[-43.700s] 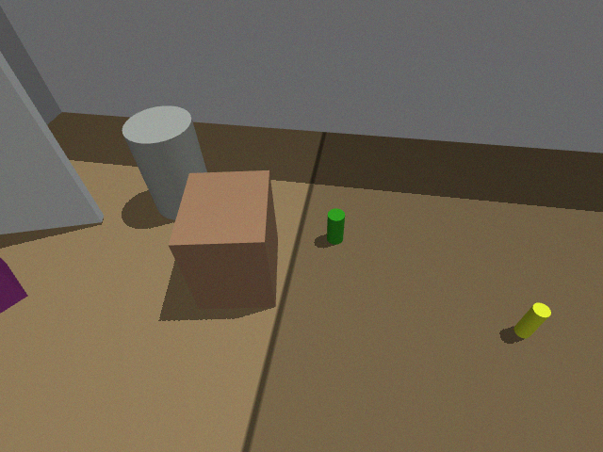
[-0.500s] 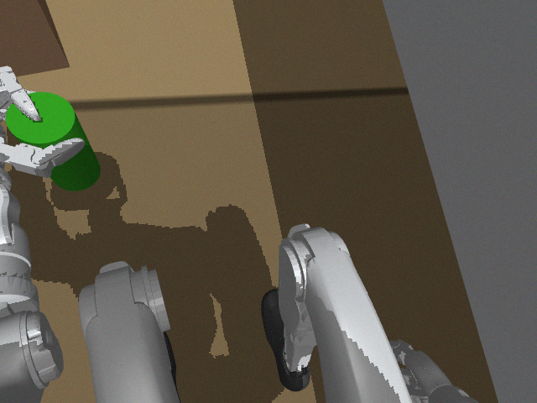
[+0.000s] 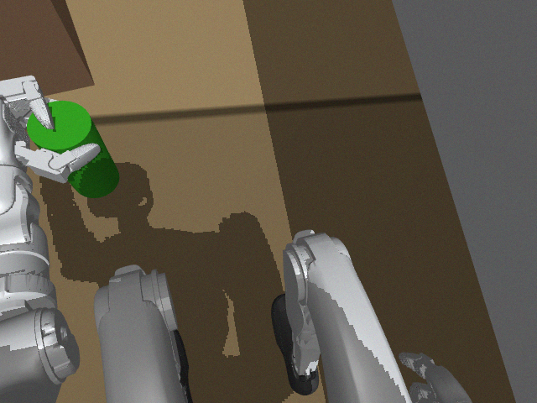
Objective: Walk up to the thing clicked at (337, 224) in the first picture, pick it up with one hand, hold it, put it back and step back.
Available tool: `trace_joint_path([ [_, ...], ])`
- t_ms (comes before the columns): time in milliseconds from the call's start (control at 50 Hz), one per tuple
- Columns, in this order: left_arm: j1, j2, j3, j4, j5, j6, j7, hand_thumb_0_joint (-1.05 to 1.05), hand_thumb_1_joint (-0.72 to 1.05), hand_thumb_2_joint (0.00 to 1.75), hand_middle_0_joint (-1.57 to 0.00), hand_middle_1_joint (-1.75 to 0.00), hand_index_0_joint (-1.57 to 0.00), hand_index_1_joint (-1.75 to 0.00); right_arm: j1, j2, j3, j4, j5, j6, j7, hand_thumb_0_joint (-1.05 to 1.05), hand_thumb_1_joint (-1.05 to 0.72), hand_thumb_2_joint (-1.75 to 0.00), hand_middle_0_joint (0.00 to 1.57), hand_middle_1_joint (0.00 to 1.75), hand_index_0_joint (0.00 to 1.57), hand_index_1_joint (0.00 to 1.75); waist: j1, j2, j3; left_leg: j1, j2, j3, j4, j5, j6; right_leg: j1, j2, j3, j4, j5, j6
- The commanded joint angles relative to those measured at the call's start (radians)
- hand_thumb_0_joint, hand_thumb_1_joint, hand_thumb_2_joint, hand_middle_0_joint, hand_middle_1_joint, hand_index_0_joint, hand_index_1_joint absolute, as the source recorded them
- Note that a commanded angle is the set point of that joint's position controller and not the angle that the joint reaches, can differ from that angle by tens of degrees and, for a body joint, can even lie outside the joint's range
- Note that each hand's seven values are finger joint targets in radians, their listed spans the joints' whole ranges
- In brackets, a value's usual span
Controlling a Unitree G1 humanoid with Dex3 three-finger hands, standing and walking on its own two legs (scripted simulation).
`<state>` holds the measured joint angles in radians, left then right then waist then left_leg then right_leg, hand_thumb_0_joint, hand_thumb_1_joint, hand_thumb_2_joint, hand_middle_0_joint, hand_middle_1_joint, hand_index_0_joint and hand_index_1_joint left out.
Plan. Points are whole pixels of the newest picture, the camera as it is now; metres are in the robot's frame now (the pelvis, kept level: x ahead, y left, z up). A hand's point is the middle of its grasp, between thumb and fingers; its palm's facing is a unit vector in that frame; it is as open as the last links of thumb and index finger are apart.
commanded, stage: settle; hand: left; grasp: from the side
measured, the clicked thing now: (80, 155) +0.49 +0.22 -0.12
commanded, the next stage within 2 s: lift in 0.26 s
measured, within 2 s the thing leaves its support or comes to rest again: neither
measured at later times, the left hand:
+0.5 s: hand (46, 127) +0.49 +0.23 -0.03, palm faces +0.07 -0.99 -0.09, open 6.9 cm
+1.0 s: hand out of the picture +0.45 +0.23 +0.08, palm faces +0.06 -0.99 -0.10, open 6.7 cm
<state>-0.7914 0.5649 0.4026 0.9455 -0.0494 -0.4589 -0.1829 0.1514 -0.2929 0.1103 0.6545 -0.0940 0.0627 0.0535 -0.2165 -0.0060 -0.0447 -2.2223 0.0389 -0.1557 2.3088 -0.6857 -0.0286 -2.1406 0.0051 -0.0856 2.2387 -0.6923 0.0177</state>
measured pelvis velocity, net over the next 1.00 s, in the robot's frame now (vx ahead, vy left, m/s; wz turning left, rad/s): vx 0.01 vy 0.00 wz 0.06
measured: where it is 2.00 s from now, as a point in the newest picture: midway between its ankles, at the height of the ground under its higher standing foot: (239, 378)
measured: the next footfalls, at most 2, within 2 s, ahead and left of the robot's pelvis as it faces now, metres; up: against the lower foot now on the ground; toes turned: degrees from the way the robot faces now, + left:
none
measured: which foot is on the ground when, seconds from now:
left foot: down 0.00-1.00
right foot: down 0.00-1.00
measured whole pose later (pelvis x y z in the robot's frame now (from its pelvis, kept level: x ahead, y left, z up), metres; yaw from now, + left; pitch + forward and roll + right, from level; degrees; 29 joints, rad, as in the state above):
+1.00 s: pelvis +0.01 +0.00 +0.09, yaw +4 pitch +35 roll -4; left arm -0.55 0.42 0.32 0.65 -0.13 -0.34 -0.20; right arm 0.15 -0.27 0.03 0.61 0.00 -0.03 0.00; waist -0.12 0.04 -0.17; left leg -1.96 0.04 -0.08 2.02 -0.67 -0.01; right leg -1.90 -0.01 -0.04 1.98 -0.68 0.02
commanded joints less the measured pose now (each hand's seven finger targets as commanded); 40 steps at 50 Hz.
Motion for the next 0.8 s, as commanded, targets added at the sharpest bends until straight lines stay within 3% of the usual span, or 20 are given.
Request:
trace_joint_path([
  [0,-0.525,0.32,0.085,-0.391,-0.077,-0.139,0.019,0.0,0.07,1.39,-1.36,-1.51,-1.34,-1.54,0.175,-0.218,-0.08,-0.019,0.003,-0.014,-0.02,0.0,-0.91,-0.91,0.2,0.3,0.2,0.3,0.019,0.371,-0.844,0.614,-0.011,0.063,-0.27,0.226,0.046,0.381,0.026,-0.02,-0.233,0.257,-0.054],
  [160,-0.548,0.282,0.062,-0.375,-0.076,-0.139,0.019,0.0,0.05,1.43,-1.4,-1.55,-1.38,-1.59,0.179,-0.207,-0.09,0.0,0.001,-0.025,-0.025,0.0,-0.92,-0.91,0.2,0.3,0.2,0.3,0.006,0.343,-0.845,0.612,-0.016,0.077,-0.273,0.217,0.05,0.394,0.024,-0.008,-0.26,0.256,-0.05],
  [180,-0.503,0.239,0.045,-0.317,-0.077,-0.134,0.017,0.0,0.05,1.44,-1.4,-1.56,-1.38,-1.6,0.18,-0.206,-0.09,0.002,0.003,-0.026,-0.023,0.0,-0.92,-0.91,0.2,0.3,0.2,0.3,0.001,0.323,-0.817,0.603,-0.017,0.074,-0.277,0.219,0.051,0.394,0.021,-0.014,-0.259,0.258,-0.05],
  [280,-0.486,0.238,0.044,-0.28,-0.064,-0.133,0.003,0.0,0.07,1.43,-1.4,-1.55,-1.38,-1.59,0.181,-0.214,-0.101,-0.001,0.009,-0.03,-0.018,0.0,-0.91,-0.91,0.2,0.3,0.2,0.3,0.015,0.306,-0.816,0.605,-0.02,0.078,-0.285,0.243,0.052,0.382,0.02,-0.018,-0.254,0.269,-0.055],
  [300,-0.419,0.221,0.044,-0.231,-0.063,-0.126,0.0,0.0,0.09,1.44,-1.41,-1.57,-1.4,-1.6,0.185,-0.212,-0.103,-0.009,0.01,-0.03,-0.016,0.0,-0.91,-0.91,0.2,0.3,0.2,0.3,0.014,0.272,-0.805,0.586,-0.02,0.078,-0.281,0.24,0.057,0.406,0.021,-0.018,-0.265,0.272,-0.051],
  [320,-0.423,0.195,0.029,-0.219,-0.064,-0.127,-0.002,0.0,0.08,1.45,-1.4,-1.57,-1.38,-1.6,0.177,-0.212,-0.102,-0.011,0.015,-0.033,-0.016,0.0,-0.9,-0.91,0.2,0.3,0.2,0.3,0.013,0.257,-0.786,0.575,-0.021,0.081,-0.285,0.233,0.057,0.394,0.022,-0.021,-0.262,0.264,-0.053],
  [340,-0.481,0.238,0.05,-0.266,-0.06,-0.139,0.0,0.0,0.08,1.45,-1.4,-1.57,-1.39,-1.6,0.175,-0.208,-0.102,-0.008,0.013,-0.033,-0.017,0.0,-0.9,-0.91,0.2,0.3,0.2,0.3,0.019,0.265,-0.799,0.56,-0.021,0.087,-0.284,0.215,0.057,0.405,0.023,-0.015,-0.265,0.254,-0.052],
  [360,-0.459,0.237,0.051,-0.261,-0.06,-0.139,-0.001,0.0,0.06,1.37,-1.47,-1.63,-1.47,-1.62,0.173,-0.206,-0.105,-0.014,0.013,-0.032,-0.018,0.0,-0.96,-0.91,0.2,0.3,0.2,0.3,0.019,0.263,-0.807,0.564,-0.022,0.089,-0.289,0.197,0.058,0.412,0.021,-0.012,-0.274,0.242,-0.051],
  [400,-0.511,0.264,0.059,-0.341,-0.068,-0.145,-0.007,0.0,0.06,1.4,-1.51,-1.68,-1.53,-1.68,0.18,-0.208,-0.109,-0.012,0.017,-0.036,-0.019,0.0,-0.96,-0.91,0.2,0.3,0.2,0.3,0.03,0.298,-0.872,0.623,-0.022,0.084,-0.3,0.221,0.054,0.423,0.019,-0.011,-0.268,0.255,-0.053],
  [460,-0.41,0.229,0.048,-0.328,-0.077,-0.133,-0.019,0.0,0.05,1.41,-1.52,-1.7,-1.54,-1.7,0.171,-0.208,-0.117,-0.026,0.026,-0.041,-0.02,0.0,-0.97,-0.91,0.2,0.3,0.2,0.3,0.041,0.315,-0.87,0.655,-0.022,0.084,-0.321,0.242,0.05,0.405,0.017,-0.008,-0.266,0.254,-0.059],
  [500,-0.44,0.275,0.067,-0.396,-0.082,-0.135,-0.022,0.0,0.04,1.41,-1.54,-1.71,-1.56,-1.71,0.174,-0.204,-0.117,-0.027,0.028,-0.045,-0.025,0.0,-0.97,-0.92,0.2,0.3,0.2,0.3,0.05,0.321,-0.896,0.654,-0.023,0.094,-0.321,0.239,0.054,0.439,0.017,0.005,-0.276,0.261,-0.057],
  [540,-0.43,0.268,0.057,-0.459,-0.096,-0.131,-0.032,0.0,0.02,1.4,-1.53,-1.7,-1.55,-1.7,0.171,-0.195,-0.12,-0.043,0.037,-0.052,-0.029,0.0,-0.97,-0.91,0.2,0.3,0.2,0.3,0.055,0.337,-0.91,0.668,-0.023,0.095,-0.339,0.233,0.053,0.448,0.016,0.011,-0.287,0.255,-0.061],
  [580,-0.421,0.289,0.073,-0.525,-0.106,-0.121,-0.036,0.0,0.04,1.41,-1.54,-1.7,-1.55,-1.7,0.183,-0.194,-0.131,-0.052,0.044,-0.055,-0.036,0.0,-0.96,-0.91,0.2,0.3,0.2,0.3,0.061,0.329,-0.949,0.687,-0.024,0.101,-0.353,0.229,0.057,0.485,0.018,0.022,-0.31,0.253,-0.059],
  [600,-0.369,0.24,0.04,-0.488,-0.114,-0.106,-0.047,0.0,0.04,1.4,-1.52,-1.69,-1.54,-1.69,0.162,-0.192,-0.132,-0.066,0.054,-0.062,-0.04,0.0,-0.96,-0.91,0.2,0.3,0.2,0.3,0.052,0.318,-0.92,0.688,-0.024,0.099,-0.372,0.204,0.059,0.462,0.014,0.021,-0.322,0.23,-0.063],
  [640,-0.354,0.234,0.042,-0.511,-0.129,-0.093,-0.056,0.0,0.04,1.4,-1.52,-1.67,-1.53,-1.68,0.157,-0.191,-0.134,-0.073,0.062,-0.072,-0.047,0.0,-0.96,-0.91,0.2,0.3,0.2,0.3,0.052,0.315,-0.912,0.687,-0.024,0.103,-0.384,0.189,0.061,0.473,0.014,0.029,-0.343,0.222,-0.063],
  [680,-0.365,0.269,0.063,-0.585,-0.14,-0.085,-0.057,0.0,0.05,1.39,-1.5,-1.67,-1.52,-1.67,0.165,-0.187,-0.137,-0.074,0.068,-0.08,-0.054,0.0,-0.95,-0.91,0.2,0.3,0.2,0.3,0.077,0.327,-0.937,0.709,-0.024,0.102,-0.4,0.202,0.058,0.484,0.014,0.035,-0.352,0.229,-0.065],
  [700,-0.353,0.261,0.061,-0.626,-0.146,-0.079,-0.057,0.0,0.04,1.4,-1.5,-1.67,-1.52,-1.67,0.168,-0.185,-0.142,-0.084,0.072,-0.082,-0.057,0.0,-0.95,-0.91,0.2,0.3,0.2,0.3,0.077,0.322,-0.967,0.739,-0.024,0.1,-0.411,0.21,0.061,0.501,0.013,0.038,-0.368,0.233,-0.065],
  [720,-0.323,0.21,0.038,-0.615,-0.153,-0.066,-0.056,0.0,0.06,1.4,-1.51,-1.68,-1.53,-1.68,0.17,-0.18,-0.143,-0.088,0.075,-0.085,-0.058,0.0,-0.95,-0.91,0.2,0.3,0.2,0.3,0.067,0.308,-0.956,0.748,-0.024,0.095,-0.428,0.214,0.06,0.516,0.012,0.035,-0.383,0.236,-0.062],
  [760,-0.304,0.226,0.061,-0.634,-0.163,-0.048,-0.043,0.0,0.06,1.43,-1.52,-1.7,-1.54,-1.7,0.173,-0.177,-0.14,-0.083,0.079,-0.093,-0.062,0.0,-0.95,-0.91,0.2,0.3,0.2,0.3,0.082,0.279,-0.931,0.754,-0.022,0.095,-0.444,0.221,0.061,0.53,0.014,0.041,-0.408,0.239,-0.06],
  [780,-0.292,0.192,0.043,-0.623,-0.169,-0.038,-0.039,0.0,0.06,1.44,-1.5,-1.69,-1.52,-1.69,0.165,-0.17,-0.141,-0.082,0.082,-0.097,-0.064,0.0,-0.94,-0.91,0.2,0.3,0.2,0.3,0.078,0.261,-0.903,0.748,-0.022,0.098,-0.443,0.225,0.066,0.532,0.015,0.046,-0.425,0.246,-0.058],
])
